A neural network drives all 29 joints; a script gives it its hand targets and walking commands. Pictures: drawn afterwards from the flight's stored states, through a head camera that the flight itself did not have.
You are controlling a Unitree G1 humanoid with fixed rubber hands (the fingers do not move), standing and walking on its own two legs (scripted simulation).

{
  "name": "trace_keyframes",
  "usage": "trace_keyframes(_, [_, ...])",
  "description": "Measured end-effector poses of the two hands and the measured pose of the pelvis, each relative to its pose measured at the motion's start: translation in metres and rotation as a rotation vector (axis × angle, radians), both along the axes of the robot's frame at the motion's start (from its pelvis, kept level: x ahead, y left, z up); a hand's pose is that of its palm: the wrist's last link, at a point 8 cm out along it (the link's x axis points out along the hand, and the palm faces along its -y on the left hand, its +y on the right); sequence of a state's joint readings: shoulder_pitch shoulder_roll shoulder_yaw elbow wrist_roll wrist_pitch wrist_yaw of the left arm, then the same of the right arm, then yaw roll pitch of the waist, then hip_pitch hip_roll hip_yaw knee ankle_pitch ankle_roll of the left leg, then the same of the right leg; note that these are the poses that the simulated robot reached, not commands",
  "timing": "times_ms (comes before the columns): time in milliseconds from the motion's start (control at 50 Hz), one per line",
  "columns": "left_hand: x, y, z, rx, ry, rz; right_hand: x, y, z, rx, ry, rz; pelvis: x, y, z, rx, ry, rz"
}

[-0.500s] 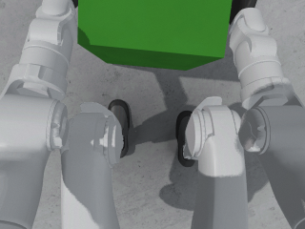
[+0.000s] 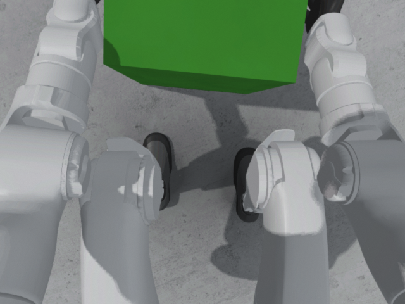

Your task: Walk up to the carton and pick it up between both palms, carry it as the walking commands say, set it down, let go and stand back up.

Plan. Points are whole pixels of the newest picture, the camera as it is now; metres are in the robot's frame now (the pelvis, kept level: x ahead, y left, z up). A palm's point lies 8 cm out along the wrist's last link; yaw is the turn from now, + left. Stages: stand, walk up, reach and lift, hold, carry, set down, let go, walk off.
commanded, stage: set down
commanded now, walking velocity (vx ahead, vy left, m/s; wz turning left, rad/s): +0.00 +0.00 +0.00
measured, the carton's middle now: (202, 28) +0.51 +0.00 -0.24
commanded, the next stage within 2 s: let go in 1.80 s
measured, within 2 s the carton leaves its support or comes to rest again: rests again in 0.02 s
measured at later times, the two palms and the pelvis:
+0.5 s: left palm (73, 0) +0.53 +0.19 -0.18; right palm (332, 17) +0.52 -0.20 -0.19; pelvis +0.00 +0.00 +0.00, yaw +0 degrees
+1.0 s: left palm out of the picture +0.54 +0.20 -0.06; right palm out of the picture +0.53 -0.22 -0.07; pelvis +0.00 +0.00 +0.05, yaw +0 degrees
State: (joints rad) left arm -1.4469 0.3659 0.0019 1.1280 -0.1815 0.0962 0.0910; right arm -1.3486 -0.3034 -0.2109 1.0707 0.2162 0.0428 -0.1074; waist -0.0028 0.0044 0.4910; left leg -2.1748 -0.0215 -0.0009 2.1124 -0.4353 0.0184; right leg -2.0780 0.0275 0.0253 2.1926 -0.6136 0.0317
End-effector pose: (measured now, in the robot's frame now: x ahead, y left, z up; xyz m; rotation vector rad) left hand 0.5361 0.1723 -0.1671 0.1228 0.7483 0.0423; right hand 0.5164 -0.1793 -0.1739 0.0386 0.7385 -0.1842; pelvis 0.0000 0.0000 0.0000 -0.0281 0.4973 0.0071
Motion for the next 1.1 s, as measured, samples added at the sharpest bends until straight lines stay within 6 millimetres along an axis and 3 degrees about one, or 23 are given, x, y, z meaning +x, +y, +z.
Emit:
trace_keyframes(220, [-0.004, 0.016, -0.016, 0.062, 0.019, 0.017, -0.003, -0.024, -0.013, -0.076, 0.02, -0.03, 0.002, -0.001, 0.001, 0.002, 0.008, 0.0])
trace_keyframes(580, [-0.003, 0.029, -0.011, 0.072, -0.019, 0.037, 0.006, -0.026, -0.005, -0.08, -0.015, -0.017, 0.003, -0.002, 0.001, 0.003, 0.013, -0.001])
trace_keyframes(700, [0.0, 0.033, 0.011, 0.08, -0.075, 0.03, 0.015, -0.025, 0.022, -0.081, -0.084, 0.004, 0.003, -0.002, 0.003, 0.005, -0.006, -0.001])
trace_keyframes(840, [0.006, 0.024, 0.06, 0.072, -0.11, 0.013, 0.015, -0.031, 0.062, -0.076, -0.085, -0.001, 0.003, -0.003, 0.012, 0.01, -0.066, 0.0])
trace_keyframes(920, [0.009, 0.026, 0.088, 0.083, -0.105, 0.015, 0.014, -0.037, 0.088, -0.071, -0.078, -0.014, 0.003, -0.003, 0.028, 0.011, -0.084, -0.001])
trace_keyframes(1100, [0.002, 0.033, 0.121, 0.074, -0.064, 0.035, 0.011, -0.041, 0.129, -0.071, -0.075, -0.004, 0.007, -0.002, 0.073, 0.012, -0.065, -0.005])
